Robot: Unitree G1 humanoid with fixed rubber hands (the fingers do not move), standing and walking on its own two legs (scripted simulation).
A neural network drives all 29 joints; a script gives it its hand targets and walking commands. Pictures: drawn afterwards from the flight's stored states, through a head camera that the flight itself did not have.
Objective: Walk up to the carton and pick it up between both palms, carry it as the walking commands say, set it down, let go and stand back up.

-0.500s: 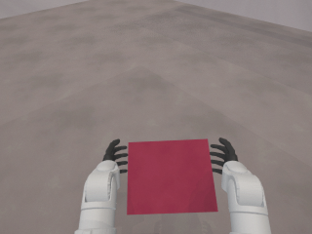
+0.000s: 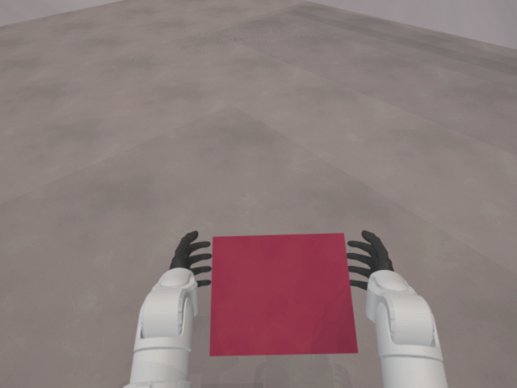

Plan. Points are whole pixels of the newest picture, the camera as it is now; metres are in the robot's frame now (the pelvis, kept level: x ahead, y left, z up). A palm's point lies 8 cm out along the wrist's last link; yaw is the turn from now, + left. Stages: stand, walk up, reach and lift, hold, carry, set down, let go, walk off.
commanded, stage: carry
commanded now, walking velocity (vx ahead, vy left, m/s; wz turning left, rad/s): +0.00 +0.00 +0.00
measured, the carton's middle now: (278, 293) +0.31 +0.00 -0.05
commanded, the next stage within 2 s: none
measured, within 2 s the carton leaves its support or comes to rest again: neither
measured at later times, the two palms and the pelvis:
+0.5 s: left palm (181, 276) +0.28 +0.16 +0.05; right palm (377, 281) +0.28 -0.14 +0.05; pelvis +0.00 +0.01 +0.00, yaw -1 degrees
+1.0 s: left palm (201, 275) +0.29 +0.13 +0.05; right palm (397, 282) +0.28 -0.17 +0.05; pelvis +0.00 -0.02 +0.00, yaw -1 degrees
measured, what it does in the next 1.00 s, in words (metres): stands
